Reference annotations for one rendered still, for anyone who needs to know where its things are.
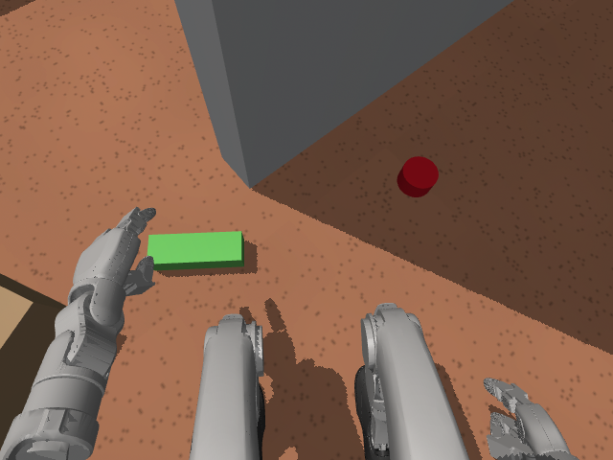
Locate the left robot hand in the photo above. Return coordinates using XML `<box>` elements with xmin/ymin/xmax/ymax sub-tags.
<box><xmin>73</xmin><ymin>207</ymin><xmax>156</xmax><ymax>296</ymax></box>

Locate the right robot hand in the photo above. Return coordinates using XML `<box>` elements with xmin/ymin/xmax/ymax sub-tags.
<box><xmin>484</xmin><ymin>378</ymin><xmax>571</xmax><ymax>460</ymax></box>

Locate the left robot arm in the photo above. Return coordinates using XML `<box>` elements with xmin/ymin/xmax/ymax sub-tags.
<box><xmin>0</xmin><ymin>278</ymin><xmax>126</xmax><ymax>460</ymax></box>

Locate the right robot foot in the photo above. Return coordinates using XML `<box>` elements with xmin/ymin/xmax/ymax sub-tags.
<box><xmin>354</xmin><ymin>365</ymin><xmax>390</xmax><ymax>460</ymax></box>

